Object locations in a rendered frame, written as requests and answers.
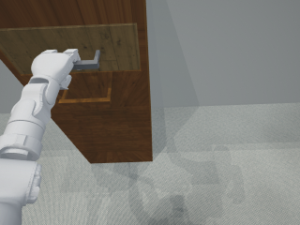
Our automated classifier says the left robot hand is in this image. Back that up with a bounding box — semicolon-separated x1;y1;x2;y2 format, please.
31;49;81;90

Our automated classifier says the handle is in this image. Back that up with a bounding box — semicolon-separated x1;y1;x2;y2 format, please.
58;97;112;107
72;50;100;70

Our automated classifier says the cabinet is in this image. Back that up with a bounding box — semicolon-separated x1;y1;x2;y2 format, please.
0;0;153;164

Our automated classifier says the left robot forearm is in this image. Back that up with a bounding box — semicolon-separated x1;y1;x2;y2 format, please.
0;74;60;161

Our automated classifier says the drawer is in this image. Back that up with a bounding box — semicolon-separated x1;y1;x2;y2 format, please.
0;22;141;74

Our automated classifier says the robot left upper arm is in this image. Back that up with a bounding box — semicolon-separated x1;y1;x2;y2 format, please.
0;158;42;225

